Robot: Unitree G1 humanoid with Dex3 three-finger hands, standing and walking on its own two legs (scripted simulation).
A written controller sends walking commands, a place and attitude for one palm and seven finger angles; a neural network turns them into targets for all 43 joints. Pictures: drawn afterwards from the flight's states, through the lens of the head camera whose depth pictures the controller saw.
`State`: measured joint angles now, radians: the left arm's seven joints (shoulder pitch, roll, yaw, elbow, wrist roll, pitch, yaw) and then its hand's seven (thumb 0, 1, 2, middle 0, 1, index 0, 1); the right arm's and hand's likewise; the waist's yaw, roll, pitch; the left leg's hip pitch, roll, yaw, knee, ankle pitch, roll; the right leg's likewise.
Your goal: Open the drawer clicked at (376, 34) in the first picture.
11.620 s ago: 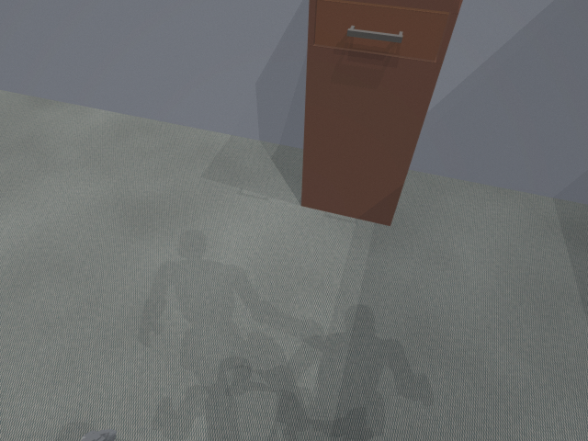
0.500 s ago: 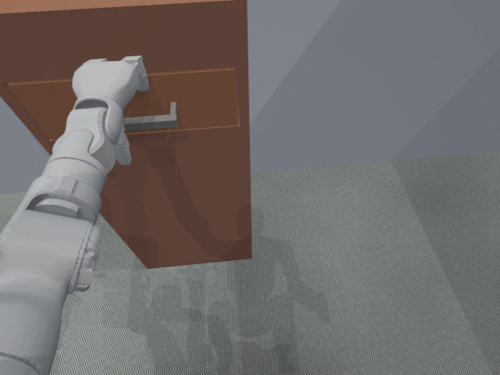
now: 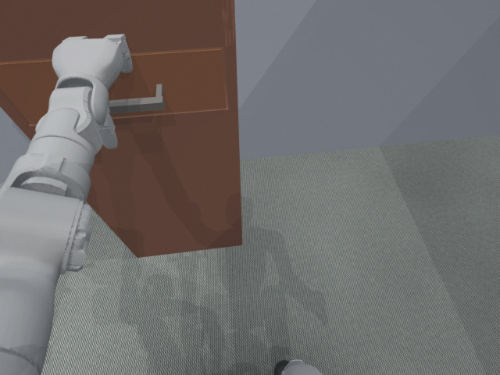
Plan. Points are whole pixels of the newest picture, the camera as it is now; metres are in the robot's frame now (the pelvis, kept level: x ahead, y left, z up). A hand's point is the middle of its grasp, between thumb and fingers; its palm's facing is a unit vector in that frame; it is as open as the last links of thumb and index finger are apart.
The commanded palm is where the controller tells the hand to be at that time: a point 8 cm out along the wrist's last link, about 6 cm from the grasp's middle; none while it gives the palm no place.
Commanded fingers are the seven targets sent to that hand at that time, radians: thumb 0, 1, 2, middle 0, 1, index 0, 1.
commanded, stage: move the hooked fingers above the handle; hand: left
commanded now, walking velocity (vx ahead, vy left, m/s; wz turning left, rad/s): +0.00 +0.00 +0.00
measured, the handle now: (117, 99) +0.58 +0.19 +0.08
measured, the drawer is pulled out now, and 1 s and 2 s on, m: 0.00 0.00 0.00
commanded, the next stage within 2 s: lower the fingers behind the handle in 0.24 s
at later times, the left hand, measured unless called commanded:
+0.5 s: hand (104, 92) +0.54 +0.19 +0.14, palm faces +0.01 +0.02 -1.00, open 13.4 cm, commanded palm +0.54 +0.19 +0.17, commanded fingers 0.00 -0.50 0.30 -0.30 -1.20 -0.30 -1.20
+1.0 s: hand (107, 95) +0.54 +0.18 +0.13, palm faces +0.04 +0.02 -1.00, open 13.6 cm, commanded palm +0.53 +0.19 +0.13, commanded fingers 0.00 -0.50 0.30 -0.30 -1.20 -0.30 -1.20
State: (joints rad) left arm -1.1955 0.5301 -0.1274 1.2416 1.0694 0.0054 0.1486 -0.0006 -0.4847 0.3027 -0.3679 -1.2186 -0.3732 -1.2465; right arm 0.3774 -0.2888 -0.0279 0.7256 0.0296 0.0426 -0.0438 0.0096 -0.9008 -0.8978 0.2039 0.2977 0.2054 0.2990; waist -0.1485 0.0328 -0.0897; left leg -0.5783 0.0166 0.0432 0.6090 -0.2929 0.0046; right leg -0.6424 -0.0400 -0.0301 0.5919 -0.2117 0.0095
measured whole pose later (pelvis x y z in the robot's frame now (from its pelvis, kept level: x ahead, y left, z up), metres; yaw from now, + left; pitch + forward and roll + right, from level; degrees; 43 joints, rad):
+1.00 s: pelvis -0.02 +0.00 -0.01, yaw -1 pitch +18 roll +0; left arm -1.25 0.55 -0.14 1.26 1.07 0.05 0.17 0.00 -0.49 0.30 -0.33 -1.23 -0.32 -1.31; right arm 0.39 -0.29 -0.01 0.69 0.03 0.04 -0.04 0.01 -0.90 -0.90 0.20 0.30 0.21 0.30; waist -0.17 0.03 -0.11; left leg -0.72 0.02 0.05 0.73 -0.32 0.01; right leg -0.78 -0.04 -0.01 0.69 -0.22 0.01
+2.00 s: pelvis -0.02 +0.00 -0.02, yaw +0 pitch +19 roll +1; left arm -1.24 0.58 -0.17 1.13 1.04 0.09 0.12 0.00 -0.49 0.30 -0.31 -1.23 -0.26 -1.36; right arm 0.33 -0.30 0.01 0.65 0.06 0.07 -0.08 0.01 -0.90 -0.90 0.21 0.30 0.21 0.30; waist -0.16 0.03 -0.10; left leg -0.78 0.02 0.04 0.79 -0.34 0.01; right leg -0.84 -0.04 -0.02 0.76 -0.25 0.01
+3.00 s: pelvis +0.00 +0.01 +0.00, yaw +0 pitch +16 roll +0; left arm -1.19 0.52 -0.13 1.23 1.06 0.00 0.16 0.00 -0.48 0.30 -0.39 -1.23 -0.38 -1.25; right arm 0.38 -0.28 -0.01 0.72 0.03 0.02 -0.04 0.01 -0.90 -0.90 0.20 0.30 0.21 0.30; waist -0.14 0.04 -0.10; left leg -0.60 0.01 0.04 0.64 -0.31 0.01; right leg -0.66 -0.04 -0.02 0.61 -0.22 0.02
